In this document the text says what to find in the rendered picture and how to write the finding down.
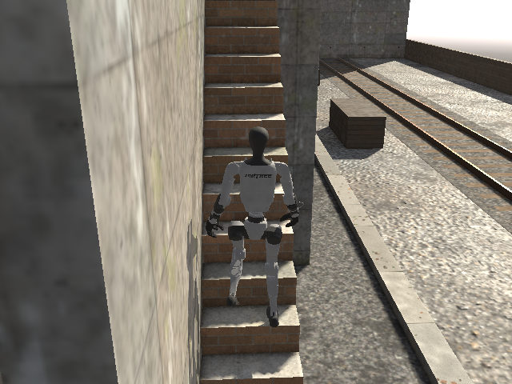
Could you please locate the robot torso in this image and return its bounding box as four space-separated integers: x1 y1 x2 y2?
239 158 277 240

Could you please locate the right robot hand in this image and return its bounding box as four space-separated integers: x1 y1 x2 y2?
280 213 299 227

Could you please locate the robot right upper arm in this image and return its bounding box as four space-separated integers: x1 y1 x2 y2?
274 162 295 205

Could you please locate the robot right forearm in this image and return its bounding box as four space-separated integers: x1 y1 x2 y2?
287 194 299 218

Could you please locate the robot left forearm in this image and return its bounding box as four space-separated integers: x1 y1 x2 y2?
208 194 226 224

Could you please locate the robot left upper arm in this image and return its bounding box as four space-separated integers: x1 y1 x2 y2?
218 161 242 206

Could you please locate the left robot thigh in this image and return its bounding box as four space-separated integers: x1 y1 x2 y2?
228 221 246 260

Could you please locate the left robot hand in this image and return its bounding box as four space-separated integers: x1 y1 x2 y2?
206 220 224 238

